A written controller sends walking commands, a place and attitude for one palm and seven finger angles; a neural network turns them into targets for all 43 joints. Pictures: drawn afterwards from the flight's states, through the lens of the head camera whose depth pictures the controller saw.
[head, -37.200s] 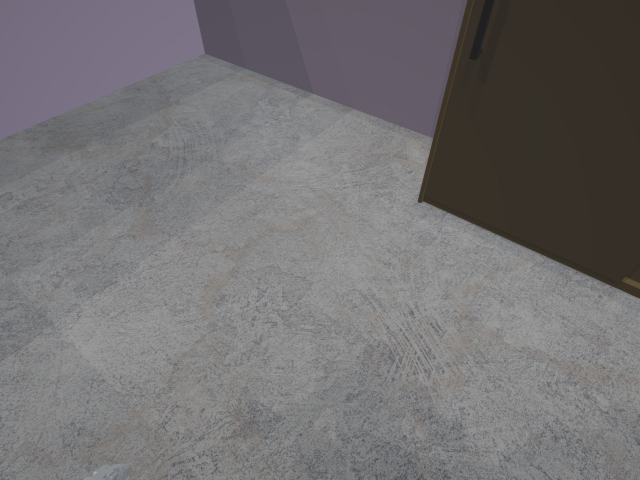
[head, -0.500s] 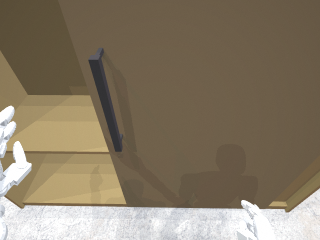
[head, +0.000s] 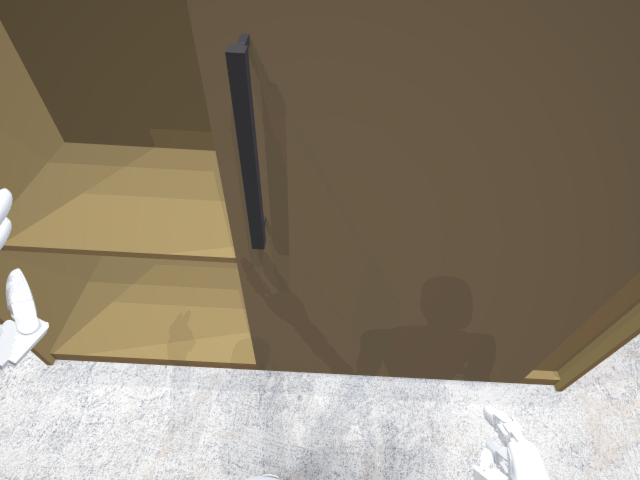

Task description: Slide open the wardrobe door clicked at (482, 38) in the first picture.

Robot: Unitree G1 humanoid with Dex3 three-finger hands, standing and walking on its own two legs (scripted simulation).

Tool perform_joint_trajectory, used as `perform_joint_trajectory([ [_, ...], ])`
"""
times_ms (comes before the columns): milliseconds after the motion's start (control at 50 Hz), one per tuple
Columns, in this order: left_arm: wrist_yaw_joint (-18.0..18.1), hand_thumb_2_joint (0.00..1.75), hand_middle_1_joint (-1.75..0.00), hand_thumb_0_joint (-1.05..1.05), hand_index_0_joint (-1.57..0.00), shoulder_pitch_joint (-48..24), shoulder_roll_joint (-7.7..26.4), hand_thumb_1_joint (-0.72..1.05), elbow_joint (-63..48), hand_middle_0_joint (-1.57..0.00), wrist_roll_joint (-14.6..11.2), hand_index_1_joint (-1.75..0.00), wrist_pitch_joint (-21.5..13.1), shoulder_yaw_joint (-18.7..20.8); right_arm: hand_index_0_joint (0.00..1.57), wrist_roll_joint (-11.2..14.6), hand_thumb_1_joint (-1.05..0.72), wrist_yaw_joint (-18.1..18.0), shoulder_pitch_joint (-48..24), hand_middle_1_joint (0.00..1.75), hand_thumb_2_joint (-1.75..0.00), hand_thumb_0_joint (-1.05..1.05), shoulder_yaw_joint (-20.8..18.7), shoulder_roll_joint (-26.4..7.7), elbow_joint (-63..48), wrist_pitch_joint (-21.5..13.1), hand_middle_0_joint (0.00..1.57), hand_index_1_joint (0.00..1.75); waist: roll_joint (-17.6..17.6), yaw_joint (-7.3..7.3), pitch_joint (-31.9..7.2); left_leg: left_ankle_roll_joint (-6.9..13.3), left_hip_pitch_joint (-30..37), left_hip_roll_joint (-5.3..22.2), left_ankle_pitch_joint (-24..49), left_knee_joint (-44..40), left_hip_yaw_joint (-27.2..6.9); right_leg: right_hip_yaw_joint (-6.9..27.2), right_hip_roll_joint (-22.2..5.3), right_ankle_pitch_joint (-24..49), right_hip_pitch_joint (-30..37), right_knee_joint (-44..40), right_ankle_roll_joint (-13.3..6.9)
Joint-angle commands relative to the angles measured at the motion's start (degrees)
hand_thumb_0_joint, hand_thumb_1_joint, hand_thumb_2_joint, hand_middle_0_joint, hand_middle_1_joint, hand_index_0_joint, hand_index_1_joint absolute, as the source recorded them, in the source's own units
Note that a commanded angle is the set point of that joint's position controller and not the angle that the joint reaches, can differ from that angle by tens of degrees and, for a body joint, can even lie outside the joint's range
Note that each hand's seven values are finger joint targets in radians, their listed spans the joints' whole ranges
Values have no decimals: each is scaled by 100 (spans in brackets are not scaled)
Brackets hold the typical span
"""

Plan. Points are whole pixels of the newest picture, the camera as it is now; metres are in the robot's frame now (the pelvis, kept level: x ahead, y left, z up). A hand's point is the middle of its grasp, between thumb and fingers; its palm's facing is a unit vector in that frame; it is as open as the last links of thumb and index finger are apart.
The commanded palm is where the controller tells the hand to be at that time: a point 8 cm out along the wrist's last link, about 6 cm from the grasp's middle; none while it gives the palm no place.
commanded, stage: step back with the hand held close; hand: left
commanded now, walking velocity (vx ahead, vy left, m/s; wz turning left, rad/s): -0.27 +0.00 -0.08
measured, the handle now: (252, 159) +0.52 +0.14 +0.12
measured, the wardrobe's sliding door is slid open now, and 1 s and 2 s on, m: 0.66 0.66 0.66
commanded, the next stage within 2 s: stop stepping back and stand still in 0.32 s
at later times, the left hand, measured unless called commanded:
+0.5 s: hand out of the picture +0.10 +0.27 +0.18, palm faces +0.43 -0.80 -0.42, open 7.4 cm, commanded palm +0.06 +0.31 +0.19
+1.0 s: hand out of the picture +0.08 +0.31 +0.17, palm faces +0.43 -0.82 -0.37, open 7.4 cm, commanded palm +0.03 +0.34 +0.19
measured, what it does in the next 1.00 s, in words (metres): walks backwards: right foot, then left foot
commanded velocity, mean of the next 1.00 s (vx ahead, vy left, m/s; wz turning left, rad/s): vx -0.03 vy -0.02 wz -0.04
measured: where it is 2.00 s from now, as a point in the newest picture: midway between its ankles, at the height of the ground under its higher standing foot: outside the picture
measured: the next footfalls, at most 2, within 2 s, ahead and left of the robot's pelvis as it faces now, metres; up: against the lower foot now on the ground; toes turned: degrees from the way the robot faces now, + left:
right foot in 0.42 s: -0.07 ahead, -0.12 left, +0.00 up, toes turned +1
left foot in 0.60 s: -0.04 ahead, +0.17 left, +0.00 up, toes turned -1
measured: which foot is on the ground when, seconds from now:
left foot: down 0.00-0.42, up 0.44-0.58, down 0.60-1.00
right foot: down 0.00-0.22, up 0.24-0.40, down 0.42-0.62, up 0.64-0.80, down 0.82-1.00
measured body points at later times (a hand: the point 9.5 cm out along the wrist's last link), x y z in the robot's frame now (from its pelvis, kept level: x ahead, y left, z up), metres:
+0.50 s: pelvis -0.10 +0.02 +0.00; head -0.09 +0.04 +0.45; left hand +0.07 +0.31 +0.21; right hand +0.08 -0.22 -0.07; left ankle +0.03 +0.10 -0.69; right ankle -0.11 -0.12 -0.73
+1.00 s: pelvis -0.13 +0.05 +0.01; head -0.15 +0.07 +0.46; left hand +0.05 +0.35 +0.19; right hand -0.02 -0.22 -0.08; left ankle -0.09 +0.15 -0.71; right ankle -0.18 -0.05 -0.73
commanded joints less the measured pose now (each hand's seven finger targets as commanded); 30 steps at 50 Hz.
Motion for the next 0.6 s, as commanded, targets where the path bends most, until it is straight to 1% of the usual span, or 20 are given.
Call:
perform_joint_trajectory([
  [0,155,90,-30,0,-20,-312,1124,90,-1384,-20,-98,-30,-483,741,20,-66,-90,-62,-539,30,-90,0,-333,-776,-808,-474,20,30,37,13,-540,81,-226,304,-1924,-669,-373,691,-330,-1204,100,-780,-335],
  [60,229,90,-30,0,-20,-454,1125,90,-1237,-20,-158,-30,-487,638,20,-75,-90,-62,-411,30,-90,0,-326,-745,-588,-476,20,30,-507,-57,-476,-149,965,35,-1231,394,-10,972,-785,-1788,-1329,-1419,-518],
  [100,275,90,-30,0,-20,-649,1095,90,-1158,-20,-170,-30,-474,553,20,-63,-90,-85,-398,30,-90,0,-310,-743,-512,-473,20,30,-384,-110,-401,-167,1248,92,-1155,382,-83,804,-777,-1857,-1688,-1343,-491],
  [160,297,90,-30,0,-20,-740,1155,90,-1226,-20,-150,-30,-534,632,20,-36,-90,-149,-502,30,-90,0,-297,-848,-620,-529,20,30,336,-82,-201,47,327,613,-2343,-803,-886,326,-225,-2130,-1245,-539,-232],
  [200,265,90,-30,0,-20,-715,1169,90,-1425,-20,-64,-30,-586,856,20,-63,-90,-176,-699,30,-90,0,-352,-927,-709,-635,20,30,1750,42,-625,529,-1384,1627,-3625,-2716,-2162,-139,578,-1110,821,2010,-14],
  [220,226,90,-30,0,-20,-850,1305,90,-1651,-20,-68,-30,-612,941,20,-102,-90,-140,-715,30,-90,0,-423,-806,-713,-670,20,30,1550,86,-905,626,-1347,1791,-3152,-2740,-2133,-47,600,-1233,1019,2782,-49],
  [240,212,90,-30,0,-20,-699,1359,90,-1655,-20,-100,-30,-634,1052,20,-109,-90,-71,-655,30,-90,0,-480,-782,-673,-711,20,30,1212,97,-1013,652,-924,1745,-2492,-2521,-1885,33,592,-1495,771,2878,-103],
  [280,189,90,-30,0,-20,62,1204,90,-1299,-20,-212,-30,-617,1009,20,-65,-90,55,-652,30,-90,0,-528,-782,-643,-776,20,30,1157,141,-1106,528,-282,1624,-2013,-2288,-1329,-110,526,-1742,566,2195,-180],
  [300,174,90,-30,0,-20,216,995,90,-1269,-20,-259,-30,-581,785,20,-62,-90,97,-670,30,-90,0,-475,-702,-631,-758,20,30,1305,118,-920,368,-213,1525,-1947,-2311,-1078,-265,481,-1907,542,1597,-246],
  [340,141,90,-30,0,-20,180,1052,90,-1290,-20,-336,-30,-556,729,20,-66,-90,129,-698,30,-90,0,-435,-700,-559,-702,20,30,1423,97,-781,-40,-222,1415,-2195,-2205,-753,-383,416,-1886,765,273,-372],
  [360,120,90,-30,0,-20,76,1173,90,-1301,-20,-346,-30,-560,749,20,-101,-90,136,-684,30,-90,0,-430,-645,-521,-638,20,30,958,92,-698,-253,3,1178,-1865,-1546,-489,98,28,-1860,478,-667,-527],
  [380,138,90,-30,0,-20,-93,1370,90,-1364,-20,-286,-30,-587,822,20,-120,-90,132,-577,30,-90,0,-440,-569,-443,-559,20,30,59,57,-582,-445,566,627,-1159,-38,23,1376,-793,-1878,-480,-1626,-862],
  [400,177,90,-30,0,-20,-569,1524,90,-1524,-20,-247,-30,-635,751,20,-153,-90,120,-679,30,-90,0,-348,-425,-388,-532,20,30,-1047,88,-565,-616,945,159,-759,1720,294,2647,-2032,-1016,-1394,-2313,-1206],
  [420,212,90,-30,0,-20,-908,1503,90,-1384,-20,-183,-30,-543,638,20,-175,-90,113,-678,30,-90,0,-316,-523,-364,-559,20,30,-1340,141,-568,-549,404,24,-1063,2682,120,2268,-2070,-292,-1188,-2013,-1348],
  [440,186,90,-30,0,-20,-906,1271,90,-1121,-20,-192,-30,-383,488,20,-99,-90,88,-572,30,-90,0,-315,-540,-341,-561,20,30,-1450,81,-611,-423,207,135,-1093,2809,-92,1836,-1795,-155,-883,-1633,-1225],
  [480,156,90,-30,0,-20,-1112,1286,90,-991,-20,-200,-30,-199,525,20,-96,-90,25,-755,30,-90,0,-222,-568,-451,-556,20,30,-1138,12,-432,-310,530,288,-976,1504,3,1201,-1371,-60,-660,-1121,-927],
  [520,181,90,-30,0,-20,-993,1085,90,-654,-20,-183,-30,-133,447,20,-77,-90,-97,-604,30,-90,0,-180,-634,-331,-598,20,30,-49,-70,-331,-223,1191,78,-522,-405,219,732,-784,-600,-602,-756,-571],
  [540,186,90,-30,0,-20,-1062,1024,90,-851,-20,-173,-30,-184,402,20,-61,-90,-116,-609,30,-90,0,-219,-760,-377,-686,20,30,586,-26,-347,-89,1225,428,-673,-1140,-318,558,-386,-823,-497,-443,-387],
  [560,216,90,-30,0,-20,-1062,1043,90,-1004,-20,-135,-30,-232,423,20,-36,-90,-120,-585,30,-90,0,-231,-827,-470,-756,20,30,948,16,-434,53,1144,878,-921,-1652,-957,281,-20,-776,-268,-106,-213],
  [580,231,90,-30,0,-20,-936,1129,90,-1055,-20,-153,-30,-232,453,20,4,-90,-132,-575,30,-90,0,-262,-910,-581,-779,20,30,715,38,-594,147,1086,1211,-819,-1921,-1452,49,184,-567,49,249,-117],
])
